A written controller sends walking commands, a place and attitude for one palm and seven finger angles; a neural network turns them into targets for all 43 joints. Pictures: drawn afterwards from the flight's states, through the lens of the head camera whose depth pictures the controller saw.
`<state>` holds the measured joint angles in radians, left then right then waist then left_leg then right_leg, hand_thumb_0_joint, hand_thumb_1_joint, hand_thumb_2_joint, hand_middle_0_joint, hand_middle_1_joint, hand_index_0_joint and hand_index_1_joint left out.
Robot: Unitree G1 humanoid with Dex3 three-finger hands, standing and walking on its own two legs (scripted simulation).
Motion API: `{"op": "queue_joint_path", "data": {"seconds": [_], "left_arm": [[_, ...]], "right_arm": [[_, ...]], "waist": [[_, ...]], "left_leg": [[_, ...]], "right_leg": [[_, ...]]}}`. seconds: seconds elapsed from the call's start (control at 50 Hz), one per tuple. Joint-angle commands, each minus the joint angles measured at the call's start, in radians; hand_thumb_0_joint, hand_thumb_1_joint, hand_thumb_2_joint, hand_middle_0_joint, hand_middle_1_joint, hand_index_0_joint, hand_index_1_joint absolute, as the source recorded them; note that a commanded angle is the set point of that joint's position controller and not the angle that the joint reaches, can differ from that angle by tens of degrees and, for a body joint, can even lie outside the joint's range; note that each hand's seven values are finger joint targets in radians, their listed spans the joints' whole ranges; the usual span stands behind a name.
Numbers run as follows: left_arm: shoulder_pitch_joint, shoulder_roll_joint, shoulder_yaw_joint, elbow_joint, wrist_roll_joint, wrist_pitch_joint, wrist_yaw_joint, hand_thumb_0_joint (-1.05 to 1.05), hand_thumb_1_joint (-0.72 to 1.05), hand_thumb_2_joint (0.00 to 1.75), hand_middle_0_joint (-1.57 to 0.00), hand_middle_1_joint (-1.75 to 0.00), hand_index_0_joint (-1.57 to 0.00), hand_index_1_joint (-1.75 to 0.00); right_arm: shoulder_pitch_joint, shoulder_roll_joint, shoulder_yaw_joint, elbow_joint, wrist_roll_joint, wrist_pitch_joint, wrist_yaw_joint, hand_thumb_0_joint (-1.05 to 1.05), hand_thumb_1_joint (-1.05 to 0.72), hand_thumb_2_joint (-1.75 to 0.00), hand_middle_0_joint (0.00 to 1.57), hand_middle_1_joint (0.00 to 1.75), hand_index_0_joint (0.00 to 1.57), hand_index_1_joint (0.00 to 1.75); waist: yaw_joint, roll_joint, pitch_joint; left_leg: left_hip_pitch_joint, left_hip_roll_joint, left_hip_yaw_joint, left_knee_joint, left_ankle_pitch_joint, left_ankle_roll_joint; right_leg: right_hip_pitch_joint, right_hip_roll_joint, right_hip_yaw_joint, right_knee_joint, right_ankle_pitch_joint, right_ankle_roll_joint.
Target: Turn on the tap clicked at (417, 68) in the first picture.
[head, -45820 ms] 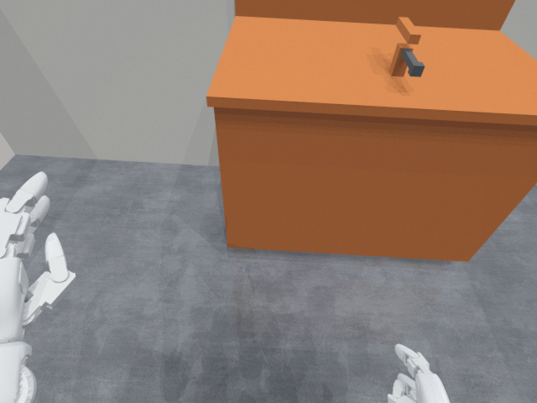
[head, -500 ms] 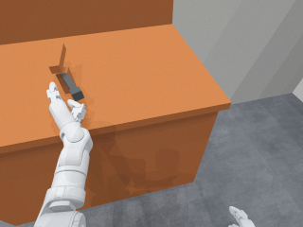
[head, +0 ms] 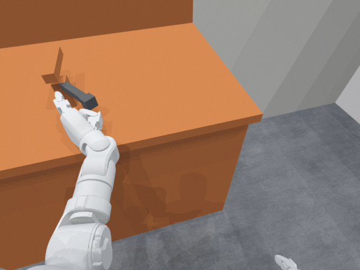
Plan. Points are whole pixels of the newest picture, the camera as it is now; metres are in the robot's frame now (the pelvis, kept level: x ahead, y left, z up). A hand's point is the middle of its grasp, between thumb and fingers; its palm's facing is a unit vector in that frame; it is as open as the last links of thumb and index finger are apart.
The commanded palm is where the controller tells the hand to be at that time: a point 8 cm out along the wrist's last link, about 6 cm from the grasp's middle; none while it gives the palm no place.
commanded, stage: push the lever round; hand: left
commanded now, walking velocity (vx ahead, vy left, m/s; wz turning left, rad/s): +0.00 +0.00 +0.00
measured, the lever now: (88, 101) +0.46 +0.24 +0.14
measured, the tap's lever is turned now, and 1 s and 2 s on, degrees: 36 67 76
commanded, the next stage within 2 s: lift the hand up off the lever in 1.18 s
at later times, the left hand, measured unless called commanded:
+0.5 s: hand (113, 106) +0.47 +0.18 +0.12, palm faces +0.79 -0.60 -0.10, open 7.6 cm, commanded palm +0.41 +0.20 +0.13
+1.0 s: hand (122, 99) +0.49 +0.17 +0.12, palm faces +0.81 -0.57 -0.14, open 8.1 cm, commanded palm +0.44 +0.19 +0.13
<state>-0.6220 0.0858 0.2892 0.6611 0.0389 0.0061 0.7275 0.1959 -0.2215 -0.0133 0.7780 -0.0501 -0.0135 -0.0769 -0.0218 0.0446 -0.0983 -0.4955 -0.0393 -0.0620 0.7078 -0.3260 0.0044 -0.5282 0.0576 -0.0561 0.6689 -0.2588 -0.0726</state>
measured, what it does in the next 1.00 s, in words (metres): stands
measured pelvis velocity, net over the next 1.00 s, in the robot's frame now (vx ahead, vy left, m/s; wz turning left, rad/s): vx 0.01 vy -0.01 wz -0.01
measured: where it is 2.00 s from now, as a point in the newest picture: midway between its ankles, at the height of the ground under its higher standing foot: outside the picture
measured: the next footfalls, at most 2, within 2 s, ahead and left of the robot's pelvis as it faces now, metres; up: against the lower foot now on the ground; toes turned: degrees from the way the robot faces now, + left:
none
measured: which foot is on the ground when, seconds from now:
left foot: down 0.00-1.00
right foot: down 0.00-1.00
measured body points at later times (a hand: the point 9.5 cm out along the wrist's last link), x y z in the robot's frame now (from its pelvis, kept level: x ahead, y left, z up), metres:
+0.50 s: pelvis +0.01 +0.00 -0.01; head +0.04 -0.02 +0.44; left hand +0.42 +0.21 +0.13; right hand +0.09 -0.25 -0.15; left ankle +0.02 +0.12 -0.72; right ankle +0.05 -0.07 -0.72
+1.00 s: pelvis +0.01 -0.01 -0.01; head +0.06 -0.03 +0.44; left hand +0.45 +0.19 +0.13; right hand +0.08 -0.26 -0.15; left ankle +0.02 +0.12 -0.72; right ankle +0.05 -0.07 -0.72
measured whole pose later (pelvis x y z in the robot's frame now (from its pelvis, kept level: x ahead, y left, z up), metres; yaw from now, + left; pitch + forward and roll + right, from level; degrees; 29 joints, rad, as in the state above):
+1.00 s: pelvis +0.01 -0.01 -0.01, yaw +0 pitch +13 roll +0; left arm -0.95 0.09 0.45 0.97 0.16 0.02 0.96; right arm 0.25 -0.22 -0.04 0.80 -0.11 -0.01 0.00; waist -0.08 0.05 -0.14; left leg -0.65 -0.03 -0.05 0.78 -0.36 -0.01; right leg -0.69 0.07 -0.06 0.75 -0.29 -0.08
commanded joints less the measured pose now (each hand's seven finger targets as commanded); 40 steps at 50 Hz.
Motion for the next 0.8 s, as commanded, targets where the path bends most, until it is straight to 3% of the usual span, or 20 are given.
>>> {"op": "queue_joint_path", "data": {"seconds": [0.0,0.04,0.06,0.12,0.14,0.32,0.36,0.38,0.5,0.54,0.58,0.72,0.76,0.78], "left_arm": [[-0.502,0.176,0.000,-0.175,0.040,-0.067,0.031,0.00,0.90,0.90,-0.15,-0.15,-0.15,-0.15],[-0.541,0.166,-0.010,-0.162,0.046,-0.067,0.045,0.00,0.90,0.90,-0.15,-0.15,-0.15,-0.15],[-0.555,0.170,-0.003,-0.156,0.052,-0.068,0.052,0.00,0.90,0.90,-0.15,-0.15,-0.15,-0.15],[-0.597,0.140,-0.019,-0.112,0.060,-0.067,0.076,0.00,0.90,0.90,-0.15,-0.15,-0.15,-0.15],[-0.611,0.164,0.007,-0.098,0.066,-0.067,0.088,0.00,0.90,0.90,-0.15,-0.15,-0.15,-0.15],[-0.613,0.171,0.066,-0.051,0.089,-0.050,0.148,0.00,0.90,0.90,-0.15,-0.15,-0.15,-0.15],[-0.629,0.182,0.078,-0.041,0.102,-0.041,0.156,0.00,0.90,0.90,-0.15,-0.15,-0.15,-0.15],[-0.638,0.150,0.052,-0.050,0.102,-0.040,0.159,0.00,0.90,0.90,-0.15,-0.15,-0.15,-0.15],[-0.680,0.138,0.054,-0.034,0.109,-0.024,0.185,0.00,0.90,0.90,-0.15,-0.15,-0.15,-0.15],[-0.711,0.122,0.042,0.000,0.114,-0.015,0.194,0.00,0.90,0.90,-0.15,-0.15,-0.15,-0.15],[-0.751,0.113,0.035,0.013,0.125,-0.013,0.206,0.00,0.90,0.90,-0.15,-0.15,-0.15,-0.15],[-0.791,0.146,0.066,0.047,0.140,-0.019,0.220,0.00,0.90,0.90,-0.15,-0.15,-0.15,-0.15],[-0.766,0.209,0.122,0.061,0.147,-0.021,0.218,0.00,0.90,0.90,-0.15,-0.15,-0.15,-0.15],[-0.766,0.182,0.095,0.060,0.146,-0.020,0.211,0.00,0.90,0.90,-0.15,-0.15,-0.15,-0.15]], "right_arm": [[-0.058,-0.109,-0.038,-0.114,-0.005,-0.045,-0.002,0.00,-0.90,-0.90,0.20,0.30,0.20,0.30],[-0.058,-0.107,-0.040,-0.111,-0.007,-0.043,0.001,0.00,-0.90,-0.90,0.20,0.30,0.20,0.30],[-0.058,-0.110,-0.041,-0.106,-0.008,-0.044,0.002,0.00,-0.90,-0.90,0.20,0.30,0.20,0.30],[-0.042,-0.108,-0.044,-0.100,-0.014,-0.047,0.012,0.00,-0.90,-0.90,0.20,0.30,0.20,0.30],[-0.035,-0.108,-0.045,-0.094,-0.017,-0.046,0.013,0.00,-0.90,-0.90,0.20,0.30,0.20,0.30],[0.007,-0.111,-0.055,-0.096,-0.033,-0.029,0.042,0.00,-0.90,-0.90,0.20,0.30,0.20,0.30],[0.009,-0.116,-0.057,-0.088,-0.035,-0.023,0.043,0.00,-0.90,-0.90,0.20,0.30,0.20,0.30],[0.013,-0.110,-0.056,-0.094,-0.036,-0.024,0.047,0.00,-0.90,-0.90,0.20,0.30,0.20,0.30],[0.020,-0.110,-0.060,-0.082,-0.040,-0.028,0.056,0.00,-0.90,-0.90,0.20,0.30,0.20,0.30],[0.020,-0.111,-0.059,-0.073,-0.044,-0.029,0.059,0.00,-0.90,-0.90,0.20,0.30,0.20,0.30],[0.023,-0.111,-0.060,-0.065,-0.047,-0.033,0.061,0.00,-0.90,-0.90,0.20,0.30,0.20,0.30],[0.055,-0.113,-0.062,-0.059,-0.059,-0.033,0.066,0.00,-0.90,-0.90,0.20,0.30,0.20,0.30],[0.061,-0.120,-0.066,-0.057,-0.062,-0.028,0.062,0.00,-0.90,-0.90,0.20,0.30,0.20,0.30],[0.063,-0.114,-0.064,-0.065,-0.057,-0.023,0.063,0.00,-0.90,-0.90,0.20,0.30,0.20,0.30]], "waist": [[-0.025,-0.074,-0.280],[-0.037,-0.083,-0.277],[-0.029,-0.051,-0.281],[-0.045,-0.067,-0.286],[-0.043,-0.070,-0.302],[-0.034,-0.094,-0.369],[-0.036,-0.079,-0.357],[-0.042,-0.069,-0.357],[-0.054,-0.076,-0.355],[-0.069,-0.087,-0.327],[-0.074,-0.057,-0.337],[-0.079,-0.077,-0.393],[-0.063,-0.088,-0.408],[-0.069,-0.078,-0.402]], "left_leg": [[-0.013,0.010,0.027,-0.089,0.051,0.021],[-0.024,0.010,0.035,-0.082,0.032,0.024],[-0.021,0.009,0.029,-0.087,0.020,0.021],[-0.025,0.011,0.033,-0.079,0.022,0.021],[-0.031,0.011,0.035,-0.072,0.024,0.022],[-0.058,0.012,0.048,-0.045,0.120,0.019],[-0.059,0.014,0.044,-0.044,0.124,0.017],[-0.053,0.015,0.045,-0.046,0.131,0.016],[-0.056,0.016,0.044,-0.035,0.113,0.016],[-0.067,0.015,0.045,-0.032,0.089,0.018],[-0.052,0.018,0.039,-0.031,0.090,0.016],[-0.076,0.014,0.047,-0.006,0.131,0.018],[-0.093,0.013,0.046,-0.003,0.142,0.019],[-0.092,0.015,0.049,-0.006,0.141,0.018]], "right_leg": [[0.214,-0.067,0.084,-0.127,-0.008,0.050],[0.207,-0.071,0.095,-0.139,-0.037,0.054],[0.196,-0.067,0.087,-0.131,-0.051,0.049],[0.173,-0.064,0.081,-0.122,-0.052,0.051],[0.178,-0.065,0.085,-0.120,-0.051,0.051],[0.214,-0.063,0.073,-0.072,0.089,0.053],[0.202,-0.060,0.069,-0.068,0.092,0.049],[0.194,-0.059,0.064,-0.062,0.096,0.049],[0.167,-0.056,0.062,-0.064,0.068,0.051],[0.140,-0.057,0.061,-0.073,0.031,0.053],[0.114,-0.054,0.054,-0.062,0.023,0.049],[0.143,-0.059,0.059,-0.039,0.108,0.056],[0.173,-0.062,0.064,-0.033,0.143,0.057],[0.172,-0.064,0.066,-0.035,0.144,0.057]]}}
